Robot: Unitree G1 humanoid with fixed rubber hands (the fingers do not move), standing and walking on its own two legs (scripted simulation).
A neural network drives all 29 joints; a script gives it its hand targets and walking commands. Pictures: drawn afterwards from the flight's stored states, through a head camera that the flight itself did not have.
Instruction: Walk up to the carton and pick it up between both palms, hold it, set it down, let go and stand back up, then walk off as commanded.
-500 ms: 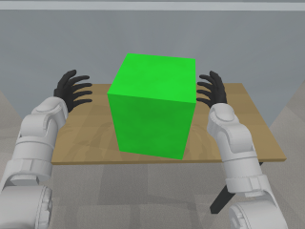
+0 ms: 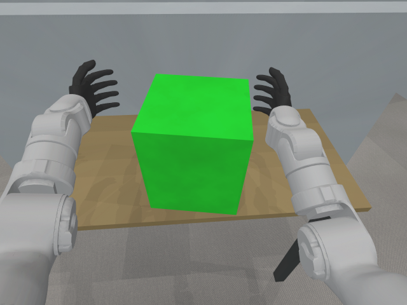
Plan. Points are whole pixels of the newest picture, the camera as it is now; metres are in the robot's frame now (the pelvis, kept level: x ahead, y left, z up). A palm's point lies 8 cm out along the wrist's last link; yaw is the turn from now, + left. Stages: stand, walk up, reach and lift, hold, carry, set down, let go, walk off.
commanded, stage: reach and lift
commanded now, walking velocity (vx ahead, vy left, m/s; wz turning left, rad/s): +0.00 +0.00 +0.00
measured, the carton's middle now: (197, 146) +0.45 -0.04 +0.07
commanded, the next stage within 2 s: none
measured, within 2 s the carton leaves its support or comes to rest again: neither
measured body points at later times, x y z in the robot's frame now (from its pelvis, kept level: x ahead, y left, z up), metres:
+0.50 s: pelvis +0.00 +0.00 +0.00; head +0.01 +0.01 +0.45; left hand +0.48 +0.18 +0.16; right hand +0.42 -0.20 +0.17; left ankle +0.03 +0.12 -0.74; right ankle -0.01 -0.12 -0.74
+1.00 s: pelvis +0.00 +0.00 +0.00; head +0.07 +0.02 +0.44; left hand +0.50 +0.17 +0.10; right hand +0.44 -0.20 +0.12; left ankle +0.03 +0.12 -0.74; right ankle -0.01 -0.12 -0.74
